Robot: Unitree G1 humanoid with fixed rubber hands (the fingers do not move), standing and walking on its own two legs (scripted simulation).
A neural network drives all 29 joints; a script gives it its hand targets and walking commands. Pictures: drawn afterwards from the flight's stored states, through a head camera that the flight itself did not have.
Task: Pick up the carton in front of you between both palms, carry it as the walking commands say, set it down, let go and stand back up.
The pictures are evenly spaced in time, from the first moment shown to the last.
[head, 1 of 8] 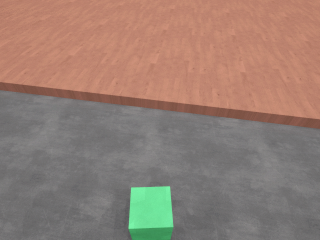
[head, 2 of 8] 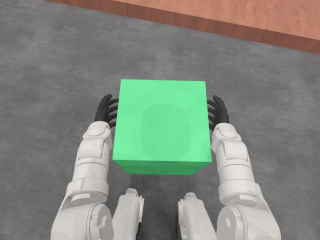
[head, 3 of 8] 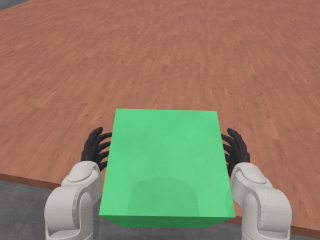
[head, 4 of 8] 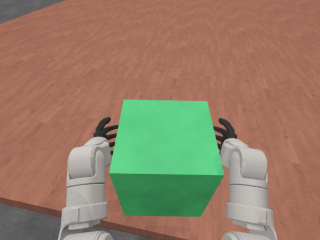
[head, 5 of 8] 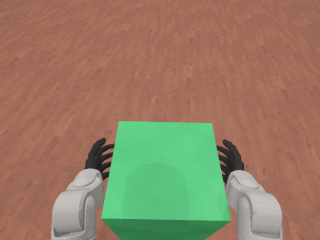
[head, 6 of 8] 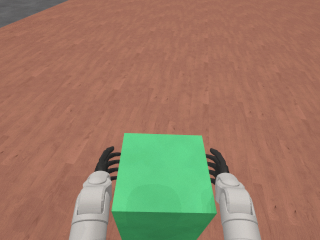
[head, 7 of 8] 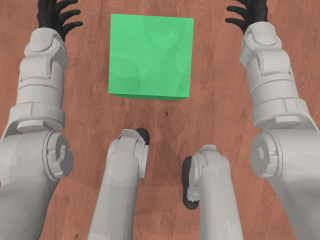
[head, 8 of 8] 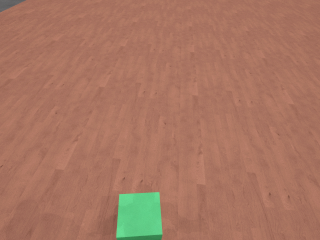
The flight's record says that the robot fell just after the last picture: no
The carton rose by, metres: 0.87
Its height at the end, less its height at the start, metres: +0.11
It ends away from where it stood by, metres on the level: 3.37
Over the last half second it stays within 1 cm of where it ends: yes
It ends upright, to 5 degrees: yes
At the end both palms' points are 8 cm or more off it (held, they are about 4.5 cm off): yes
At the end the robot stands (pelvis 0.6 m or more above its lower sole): yes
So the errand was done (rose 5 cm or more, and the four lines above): yes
